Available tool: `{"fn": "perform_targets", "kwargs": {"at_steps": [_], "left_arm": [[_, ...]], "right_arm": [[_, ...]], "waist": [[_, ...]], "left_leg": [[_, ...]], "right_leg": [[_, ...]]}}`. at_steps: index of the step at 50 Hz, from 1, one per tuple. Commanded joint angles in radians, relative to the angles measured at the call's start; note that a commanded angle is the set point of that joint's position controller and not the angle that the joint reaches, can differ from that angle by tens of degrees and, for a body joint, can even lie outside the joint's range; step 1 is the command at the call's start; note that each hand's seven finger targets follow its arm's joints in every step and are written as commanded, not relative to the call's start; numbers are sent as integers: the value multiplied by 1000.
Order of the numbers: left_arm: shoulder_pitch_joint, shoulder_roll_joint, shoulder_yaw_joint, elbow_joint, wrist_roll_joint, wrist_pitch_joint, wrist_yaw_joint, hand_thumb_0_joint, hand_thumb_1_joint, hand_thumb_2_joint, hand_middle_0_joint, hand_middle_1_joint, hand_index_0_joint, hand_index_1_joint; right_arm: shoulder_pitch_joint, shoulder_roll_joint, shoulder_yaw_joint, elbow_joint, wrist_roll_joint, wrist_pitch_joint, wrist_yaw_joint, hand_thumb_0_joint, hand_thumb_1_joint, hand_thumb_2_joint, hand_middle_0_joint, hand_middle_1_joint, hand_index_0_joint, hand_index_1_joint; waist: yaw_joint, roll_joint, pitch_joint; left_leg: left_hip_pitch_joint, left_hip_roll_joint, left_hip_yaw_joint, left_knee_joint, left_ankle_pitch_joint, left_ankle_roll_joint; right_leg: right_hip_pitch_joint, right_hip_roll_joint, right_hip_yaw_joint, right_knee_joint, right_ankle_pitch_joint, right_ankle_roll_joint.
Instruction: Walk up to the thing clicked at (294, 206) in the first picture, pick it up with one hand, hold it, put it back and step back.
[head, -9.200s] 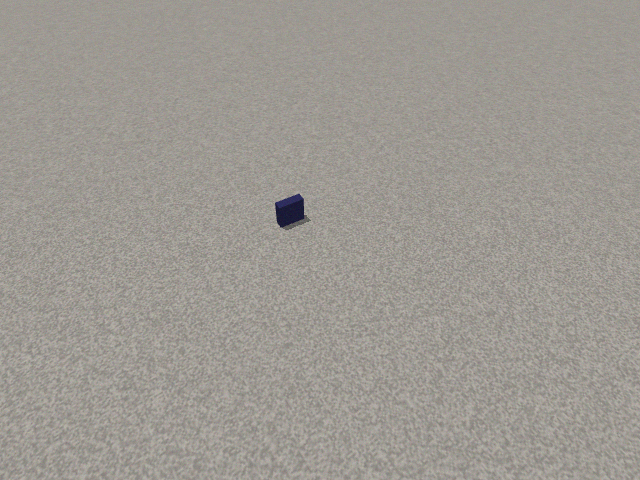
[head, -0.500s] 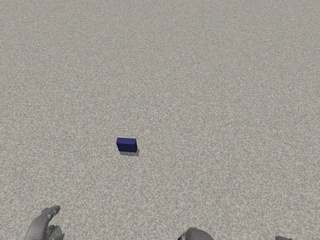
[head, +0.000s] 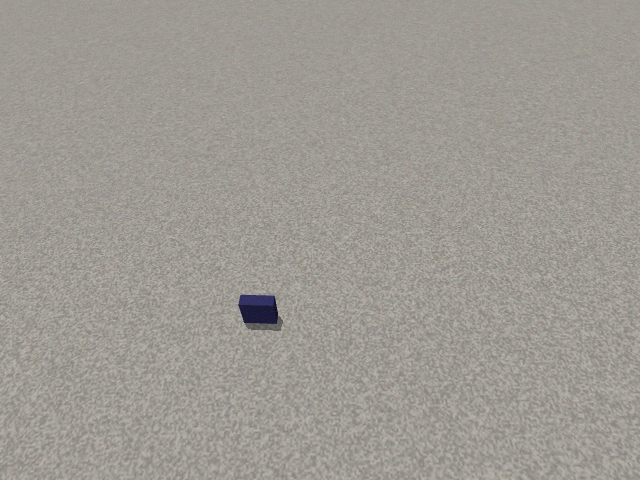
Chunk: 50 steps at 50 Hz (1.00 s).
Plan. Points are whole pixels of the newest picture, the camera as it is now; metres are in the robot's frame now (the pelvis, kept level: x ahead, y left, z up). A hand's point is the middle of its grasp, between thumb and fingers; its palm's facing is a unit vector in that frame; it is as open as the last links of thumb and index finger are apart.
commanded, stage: walk up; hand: left
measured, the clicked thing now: (259, 309) +0.78 +0.27 -0.70
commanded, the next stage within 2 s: stand in 0.78 s
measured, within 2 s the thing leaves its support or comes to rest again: neither
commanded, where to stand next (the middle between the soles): +0.37 +0.04 m, yaw -2 degrees
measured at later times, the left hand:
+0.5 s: hand out of the picture +0.10 +0.28 -0.14, palm faces +0.07 -0.94 -0.35, open 7.4 cm
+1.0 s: hand out of the picture +0.07 +0.26 -0.14, palm faces +0.03 -0.94 -0.34, open 7.4 cm
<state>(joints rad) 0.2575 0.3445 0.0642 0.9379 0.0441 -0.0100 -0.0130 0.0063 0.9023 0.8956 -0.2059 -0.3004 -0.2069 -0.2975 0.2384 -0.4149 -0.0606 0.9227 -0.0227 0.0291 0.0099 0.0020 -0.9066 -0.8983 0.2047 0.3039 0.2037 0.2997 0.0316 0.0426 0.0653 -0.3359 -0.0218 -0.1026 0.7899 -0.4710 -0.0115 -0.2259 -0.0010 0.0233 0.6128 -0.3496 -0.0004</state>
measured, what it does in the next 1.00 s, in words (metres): steps on the spot: left foot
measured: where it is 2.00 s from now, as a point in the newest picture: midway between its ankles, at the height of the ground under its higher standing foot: outside the picture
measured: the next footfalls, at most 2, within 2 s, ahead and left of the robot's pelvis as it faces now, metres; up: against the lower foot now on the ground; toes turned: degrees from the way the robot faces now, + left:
left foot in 0.04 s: +0.05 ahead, +0.13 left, +0.00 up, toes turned -2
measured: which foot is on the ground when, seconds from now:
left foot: up 0.00-0.02, down 0.04-1.00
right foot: down 0.00-1.00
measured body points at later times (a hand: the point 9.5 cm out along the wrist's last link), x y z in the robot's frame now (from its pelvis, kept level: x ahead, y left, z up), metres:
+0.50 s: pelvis +0.01 +0.02 +0.01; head +0.02 +0.02 +0.46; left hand +0.09 +0.33 -0.11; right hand +0.10 -0.28 -0.11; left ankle +0.01 +0.13 -0.73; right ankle -0.01 -0.12 -0.73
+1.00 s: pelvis +0.00 +0.01 +0.02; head +0.02 +0.01 +0.47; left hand +0.07 +0.31 -0.11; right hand +0.13 -0.28 -0.11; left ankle +0.01 +0.13 -0.73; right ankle -0.01 -0.12 -0.73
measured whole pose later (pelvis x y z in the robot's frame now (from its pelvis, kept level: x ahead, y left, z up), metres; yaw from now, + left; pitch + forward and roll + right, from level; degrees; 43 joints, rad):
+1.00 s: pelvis +0.00 +0.01 +0.02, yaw +2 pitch -3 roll +0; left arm 0.09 0.35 0.01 1.13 0.00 -0.02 0.00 0.00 0.91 0.90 -0.20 -0.30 -0.20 -0.30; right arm 0.05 -0.34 -0.02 1.08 -0.01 -0.01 0.01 0.00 -0.91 -0.90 0.21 0.30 0.21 0.30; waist 0.02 0.00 0.08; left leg -0.12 -0.01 -0.06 0.36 -0.19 -0.01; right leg -0.09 -0.02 -0.01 0.35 -0.21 0.01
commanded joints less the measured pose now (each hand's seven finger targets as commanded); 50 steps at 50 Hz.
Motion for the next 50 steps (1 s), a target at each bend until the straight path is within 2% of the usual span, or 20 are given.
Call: {"fn": "perform_targets", "kwargs": {"at_steps": [1, 2, 3, 4, 5, 7, 9, 10, 12, 14, 16, 18, 19, 21, 25, 28, 33, 37, 41, 50], "left_arm": [[-117, 291, 66, -99, -15, -26, 14, 0, 900, 900, -200, -300, -200, -300], [-115, 252, 48, -102, -19, -19, 13, 0, 900, 900, -200, -300, -200, -300], [-99, 194, 30, -97, -30, -18, 12, 0, 900, 900, -200, -300, -200, -300], [-121, 193, 33, -80, -45, -14, 16, 0, 900, 900, -200, -300, -200, -300], [-109, 236, 46, -66, -41, -13, 22, 0, 900, 900, -200, -300, -200, -300], [-107, 208, 38, -58, -40, -24, 18, 0, 900, 900, -200, -300, -200, -300], [-56, 201, 35, -21, -39, -41, 20, 0, 900, 900, -200, -300, -200, -300], [-45, 223, 43, -3, -33, -45, 23, 0, 900, 900, -200, -300, -200, -300], [-54, 310, 56, -1, -25, -49, 25, 0, 900, 900, -200, -300, -200, -300], [-153, 311, 52, -29, -19, -47, 23, 0, 900, 900, -200, -300, -200, -300], [-184, 284, 42, -35, -22, -44, 24, 0, 900, 900, -200, -300, -200, -300], [-195, 240, 26, -28, -30, -41, 18, 0, 900, 900, -200, -300, -200, -300], [-185, 226, 25, -17, -39, -39, 17, 0, 900, 900, -200, -300, -200, -300], [-182, 219, 25, -3, -40, -43, 20, 0, 900, 900, -200, -300, -200, -300], [-160, 227, 21, 26, -45, -46, 26, 0, 900, 900, -200, -300, -200, -300], [-160, 241, 21, 39, -44, -42, 29, 0, 900, 900, -200, -300, -200, -300], [-200, 239, 14, 46, -35, -36, 27, 0, 900, 900, -200, -300, -200, -300], [-211, 244, 16, 57, -33, -39, 25, 0, 900, 900, -200, -300, -200, -300], [-221, 206, -14, 91, -45, -29, 25, 0, 900, 900, -200, -300, -200, -300], [-215, 217, -22, 139, -37, -29, 24, 0, 900, 900, -200, -300, -200, -300]], "right_arm": [[-3, -133, -35, -56, -1, -61, -5, 0, -900, -900, 200, 300, 200, 300], [15, -141, -44, -43, -8, -69, -9, 0, -900, -900, 200, 300, 200, 300], [7, -187, -57, -43, -16, -77, -13, 0, -900, -900, 200, 300, 200, 300], [-32, -230, -58, -51, -13, -78, -11, 0, -900, -900, 200, 300, 200, 300], [-45, -252, -63, -59, -11, -77, -6, 0, -900, -900, 200, 300, 200, 300], [-75, -205, -46, -60, -9, -78, -6, 0, -900, -900, 200, 300, 200, 300], [-107, -170, -30, -54, 3, -71, -5, 0, -900, -900, 200, 300, 200, 300], [-115, -145, -21, -54, 11, -66, -5, 0, -900, -900, 200, 300, 200, 300], [-87, -125, -21, -49, 13, -54, -7, 0, -900, -900, 200, 300, 200, 300], [-41, -128, -27, -18, 5, -54, -10, 0, -900, -900, 200, 300, 200, 300], [-28, -128, -28, 2, 3, -63, -7, 0, -900, -900, 200, 300, 200, 300], [-25, -138, -31, 10, -3, -78, -7, 0, -900, -900, 200, 300, 200, 300], [-56, -153, -31, 6, -3, -82, -5, 0, -900, -900, 200, 300, 200, 300], [-79, -166, -27, 13, 4, -84, -3, 0, -900, -900, 200, 300, 200, 300], [-115, -154, -22, 16, 11, -77, -13, 0, -900, -900, 200, 300, 200, 300], [-130, -147, -24, 21, 15, -68, -16, 0, -900, -900, 200, 300, 200, 300], [-173, -139, -21, 25, 8, -60, -11, 0, -900, -900, 200, 300, 200, 300], [-183, -135, -18, 38, 5, -61, -9, 0, -900, -900, 200, 300, 200, 300], [-190, -147, -5, 74, 18, -66, -17, 0, -900, -900, 200, 300, 200, 300], [-228, -133, 8, 116, 22, -61, -18, 0, -900, -900, 200, 300, 200, 300]], "waist": [[-33, -210, -28], [-45, -169, -52], [-38, -13, -71], [-21, 64, -63], [-20, 63, -39], [-5, 70, -22], [26, 106, -41], [30, 59, -62], [3, -63, -58], [-32, -122, -11], [-46, -137, 10], [-47, -95, -25], [-24, -64, -28], [-10, -22, -62], [-3, 33, -125], [-8, 9, -151], [-12, -8, -84], [-17, -35, -92], [-30, -21, -90], [-27, -46, -108]], "left_leg": [[113, -3, 83, -345, 99, 15], [213, 4, 40, -429, 193, 30], [284, 146, -199, -473, 200, 77], [183, 264, -364, -509, 86, 168], [97, 302, -381, -512, 43, 224], [107, 251, -274, -477, 188, 195], [59, 171, -146, -392, 340, 110], [4, 121, -99, -327, 361, 68], [-37, 7, -5, -194, 111, 28], [-12, 17, 22, -156, 27, 31], [61, 31, 16, -262, 133, 40], [167, 85, -80, -381, 316, 64], [135, 136, -142, -398, 351, 90], [146, 188, -180, -407, 496, 127], [170, 133, -70, -348, 669, 82], [166, 110, -33, -313, 630, 70], [115, 109, -58, -367, 406, 75], [134, 102, -45, -366, 435, 66], [223, 131, -54, -416, 636, 45], [263, 132, -31, -482, 515, 31]], "right_leg": [[-9, -203, 195, -189, 61, -140], [-44, -167, 150, -111, 146, -101], [-147, -85, 75, 3, 142, -41], [-134, 0, -19, 64, -97, -11], [-72, -20, 5, 103, -173, -18], [-53, -17, -5, 38, -144, -29], [97, -30, 8, -182, 66, -30], [181, -59, 74, -215, 132, -46], [142, -226, 289, -295, -29, -143], [58, -295, 313, -302, -64, -196], [-12, -255, 224, -271, 33, -156], [-44, -136, 81, -168, 183, -65], [-13, -71, 23, -137, 131, -36], [51, -56, 2, -108, 139, -22], [152, -85, 15, -148, 317, -37], [186, -108, 25, -154, 391, -49], [138, -108, 34, -183, 226, -52], [148, -121, 47, -210, 256, -54], [143, -118, 45, -255, 401, -21], [160, -127, 52, -327, 333, -17]]}}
